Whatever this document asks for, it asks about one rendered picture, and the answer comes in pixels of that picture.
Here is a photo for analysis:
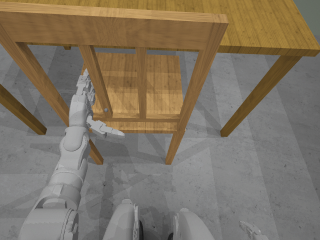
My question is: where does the left robot forearm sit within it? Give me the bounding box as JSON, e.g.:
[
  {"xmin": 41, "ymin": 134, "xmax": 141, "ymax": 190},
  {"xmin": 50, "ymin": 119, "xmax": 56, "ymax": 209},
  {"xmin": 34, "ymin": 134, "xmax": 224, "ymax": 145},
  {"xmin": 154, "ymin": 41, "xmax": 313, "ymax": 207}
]
[{"xmin": 17, "ymin": 126, "xmax": 91, "ymax": 240}]

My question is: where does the robot left hand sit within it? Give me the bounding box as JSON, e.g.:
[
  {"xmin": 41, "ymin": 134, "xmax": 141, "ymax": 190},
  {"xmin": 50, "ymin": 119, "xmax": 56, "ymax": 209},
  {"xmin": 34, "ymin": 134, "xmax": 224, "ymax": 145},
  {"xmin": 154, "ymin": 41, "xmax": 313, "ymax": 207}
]
[{"xmin": 68, "ymin": 68, "xmax": 126, "ymax": 139}]

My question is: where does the table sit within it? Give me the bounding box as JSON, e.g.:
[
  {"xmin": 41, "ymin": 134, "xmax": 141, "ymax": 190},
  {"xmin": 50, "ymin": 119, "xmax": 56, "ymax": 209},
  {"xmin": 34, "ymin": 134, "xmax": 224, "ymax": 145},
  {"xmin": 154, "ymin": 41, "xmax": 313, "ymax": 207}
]
[{"xmin": 0, "ymin": 0, "xmax": 320, "ymax": 137}]

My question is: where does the chair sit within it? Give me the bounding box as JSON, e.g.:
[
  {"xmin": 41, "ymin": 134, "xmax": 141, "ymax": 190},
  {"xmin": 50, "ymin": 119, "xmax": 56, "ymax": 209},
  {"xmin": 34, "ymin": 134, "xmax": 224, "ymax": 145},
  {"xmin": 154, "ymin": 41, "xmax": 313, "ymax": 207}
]
[{"xmin": 0, "ymin": 1, "xmax": 229, "ymax": 165}]

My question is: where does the robot left thigh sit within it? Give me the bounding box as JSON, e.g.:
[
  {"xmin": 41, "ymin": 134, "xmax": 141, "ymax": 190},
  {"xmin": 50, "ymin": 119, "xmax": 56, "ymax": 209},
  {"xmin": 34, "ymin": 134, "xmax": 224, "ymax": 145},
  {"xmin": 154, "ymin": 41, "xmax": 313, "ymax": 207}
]
[{"xmin": 102, "ymin": 203, "xmax": 140, "ymax": 240}]

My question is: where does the left robot upper arm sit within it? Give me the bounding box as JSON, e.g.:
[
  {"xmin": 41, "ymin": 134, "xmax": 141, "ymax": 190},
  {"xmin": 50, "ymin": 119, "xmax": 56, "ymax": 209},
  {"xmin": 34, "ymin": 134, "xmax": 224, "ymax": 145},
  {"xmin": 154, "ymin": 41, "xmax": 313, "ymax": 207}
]
[{"xmin": 20, "ymin": 208, "xmax": 79, "ymax": 240}]

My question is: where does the robot left shin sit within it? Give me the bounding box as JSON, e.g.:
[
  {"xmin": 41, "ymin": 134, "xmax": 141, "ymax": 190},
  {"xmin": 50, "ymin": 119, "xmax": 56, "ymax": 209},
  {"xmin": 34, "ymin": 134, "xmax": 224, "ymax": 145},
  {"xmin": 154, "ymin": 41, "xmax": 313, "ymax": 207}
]
[{"xmin": 116, "ymin": 199, "xmax": 140, "ymax": 240}]

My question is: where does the robot right hand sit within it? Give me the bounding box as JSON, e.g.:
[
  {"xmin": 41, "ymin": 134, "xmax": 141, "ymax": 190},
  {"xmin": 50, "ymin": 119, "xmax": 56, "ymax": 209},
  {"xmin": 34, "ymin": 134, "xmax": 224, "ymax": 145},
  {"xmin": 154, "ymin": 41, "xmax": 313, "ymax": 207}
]
[{"xmin": 239, "ymin": 221, "xmax": 269, "ymax": 240}]

